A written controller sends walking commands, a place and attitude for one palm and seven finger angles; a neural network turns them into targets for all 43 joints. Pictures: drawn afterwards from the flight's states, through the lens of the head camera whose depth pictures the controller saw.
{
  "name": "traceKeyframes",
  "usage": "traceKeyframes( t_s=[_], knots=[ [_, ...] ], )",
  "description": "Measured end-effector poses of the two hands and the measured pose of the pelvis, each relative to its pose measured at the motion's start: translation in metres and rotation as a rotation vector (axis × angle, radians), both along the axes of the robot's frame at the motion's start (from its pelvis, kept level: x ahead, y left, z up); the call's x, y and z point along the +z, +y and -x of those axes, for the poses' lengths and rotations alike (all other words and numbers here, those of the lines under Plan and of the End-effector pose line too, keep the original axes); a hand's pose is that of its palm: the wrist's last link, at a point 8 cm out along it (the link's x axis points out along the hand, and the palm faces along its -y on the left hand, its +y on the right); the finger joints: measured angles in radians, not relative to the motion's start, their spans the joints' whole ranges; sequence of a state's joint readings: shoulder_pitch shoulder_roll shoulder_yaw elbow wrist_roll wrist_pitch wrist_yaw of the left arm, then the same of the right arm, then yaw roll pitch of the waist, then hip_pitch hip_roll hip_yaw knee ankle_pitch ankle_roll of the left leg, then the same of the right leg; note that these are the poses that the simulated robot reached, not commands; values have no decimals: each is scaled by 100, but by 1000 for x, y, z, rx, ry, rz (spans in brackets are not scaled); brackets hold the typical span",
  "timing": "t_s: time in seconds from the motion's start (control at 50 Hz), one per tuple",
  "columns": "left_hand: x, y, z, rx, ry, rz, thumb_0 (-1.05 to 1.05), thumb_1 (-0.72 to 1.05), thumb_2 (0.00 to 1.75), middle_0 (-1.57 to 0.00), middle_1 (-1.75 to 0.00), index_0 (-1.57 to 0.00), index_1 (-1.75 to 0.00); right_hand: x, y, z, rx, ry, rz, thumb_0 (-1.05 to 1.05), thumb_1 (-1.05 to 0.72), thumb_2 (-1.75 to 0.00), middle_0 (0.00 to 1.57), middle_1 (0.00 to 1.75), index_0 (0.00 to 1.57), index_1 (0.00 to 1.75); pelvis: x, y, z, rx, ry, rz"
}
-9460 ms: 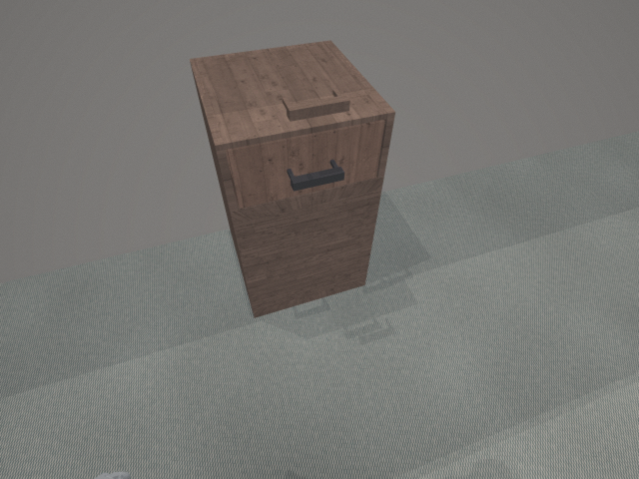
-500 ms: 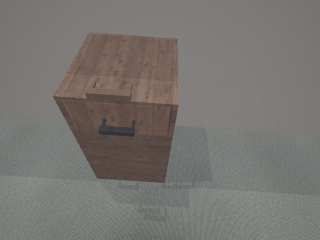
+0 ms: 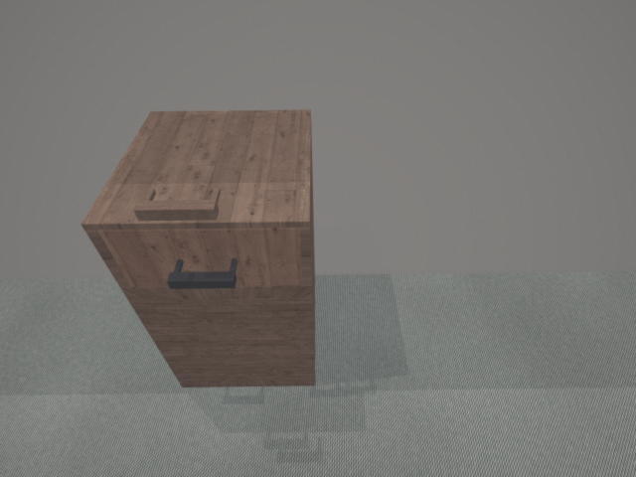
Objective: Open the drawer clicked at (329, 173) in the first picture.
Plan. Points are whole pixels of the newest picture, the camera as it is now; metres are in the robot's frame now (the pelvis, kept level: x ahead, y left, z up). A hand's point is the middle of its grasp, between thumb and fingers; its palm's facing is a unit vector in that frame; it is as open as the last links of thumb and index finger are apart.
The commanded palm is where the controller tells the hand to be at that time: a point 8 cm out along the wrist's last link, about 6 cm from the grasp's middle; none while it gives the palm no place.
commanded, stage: come to a stop and stand still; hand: left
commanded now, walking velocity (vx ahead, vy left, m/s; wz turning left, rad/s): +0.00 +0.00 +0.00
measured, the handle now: (204, 271) +0.53 +0.26 -0.14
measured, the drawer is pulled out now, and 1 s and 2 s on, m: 0.00 0.00 0.00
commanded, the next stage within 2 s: look again from close up in 0.80 s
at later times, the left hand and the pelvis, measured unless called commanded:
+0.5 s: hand out of the picture +0.02 +0.16 -0.18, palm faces +0.06 -0.99 -0.15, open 7.4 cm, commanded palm none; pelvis +0.04 +0.01 +0.00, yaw +0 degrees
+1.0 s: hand out of the picture +0.04 +0.18 -0.18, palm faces -0.01 -0.98 -0.20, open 7.4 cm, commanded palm none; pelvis +0.06 +0.02 +0.00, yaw -1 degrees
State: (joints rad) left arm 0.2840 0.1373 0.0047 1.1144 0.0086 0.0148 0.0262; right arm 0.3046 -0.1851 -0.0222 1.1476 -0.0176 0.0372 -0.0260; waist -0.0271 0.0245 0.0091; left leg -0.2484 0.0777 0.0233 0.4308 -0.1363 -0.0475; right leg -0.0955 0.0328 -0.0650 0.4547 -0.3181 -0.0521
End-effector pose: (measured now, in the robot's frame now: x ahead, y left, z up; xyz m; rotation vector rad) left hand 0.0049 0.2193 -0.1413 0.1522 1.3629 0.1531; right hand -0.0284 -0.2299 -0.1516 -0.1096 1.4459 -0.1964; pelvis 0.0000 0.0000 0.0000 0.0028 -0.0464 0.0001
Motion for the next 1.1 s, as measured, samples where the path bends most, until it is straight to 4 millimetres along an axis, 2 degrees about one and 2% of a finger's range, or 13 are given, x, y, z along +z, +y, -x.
traceKeyframes(
  t_s=[0.12, 0.22, 0.32, 0.44, 0.66, 0.78, 0.92, 1.02, 1.1],
  knots=[
    [-5, -12, 5, 14, 40, 32, 1, 92, 90, -20, -30, -20, -29, 5, 8, 36, -19, 121, -11, 0, -91, -90, 20, 30, 19, 30, 0, -4, -7, 4, 9, 4],
    [-6, -18, 6, 27, 76, 50, 1, 91, 90, -20, -30, -20, -29, 7, 24, 39, -26, 163, -37, 0, -91, -90, 20, 30, 19, 30, 1, -3, -16, 6, 21, 2],
    [-6, -20, 4, 39, 93, 56, 1, 91, 90, -20, -30, -20, -29, 5, 38, 16, -21, 134, -59, 0, -91, -90, 20, 30, 19, 30, 1, 0, -26, 5, 28, -2],
    [-6, -17, -3, 48, 95, 55, 1, 91, 90, -20, -30, -20, -29, 1, 45, -31, 5, 41, -62, 0, -91, -90, 20, 30, 20, 30, 1, 4, -37, 2, 31, -7],
    [-6, -5, -16, 51, 95, 36, 1, 91, 90, -20, -30, -19, -29, 4, 23, -75, 39, -24, 5, 1, -93, -90, 20, 30, 20, 30, 1, 10, -53, 0, 33, -17],
    [-5, 3, -24, 46, 87, 20, 1, 91, 90, -20, -30, -19, -29, 5, 19, -90, 50, -49, 14, 1, -92, -90, 20, 30, 19, 30, 1, 10, -58, -1, 32, -20],
    [-2, 7, -32, 35, 65, -2, 1, 91, 90, -20, -30, -19, -29, 3, 18, -95, 59, -52, 9, 0, -93, -90, 20, 30, 20, 30, 0, 10, -60, 0, 38, -16],
    [-8, 15, -38, -30, 34, -1, 1, 91, 90, -20, -30, -20, -29, 4, 18, -105, 46, -124, 21, 0, -92, -90, 20, 30, 20, 30, -6, 19, -56, -24, 49, 11],
    [-14, 29, -52, -35, -8, -1, 1, 91, 90, -20, -30, -20, -29, 6, 25, -105, 52, -168, 43, 0, -92, -90, 20, 30, 20, 30, -10, 27, -54, -17, 31, 9]
  ],
)
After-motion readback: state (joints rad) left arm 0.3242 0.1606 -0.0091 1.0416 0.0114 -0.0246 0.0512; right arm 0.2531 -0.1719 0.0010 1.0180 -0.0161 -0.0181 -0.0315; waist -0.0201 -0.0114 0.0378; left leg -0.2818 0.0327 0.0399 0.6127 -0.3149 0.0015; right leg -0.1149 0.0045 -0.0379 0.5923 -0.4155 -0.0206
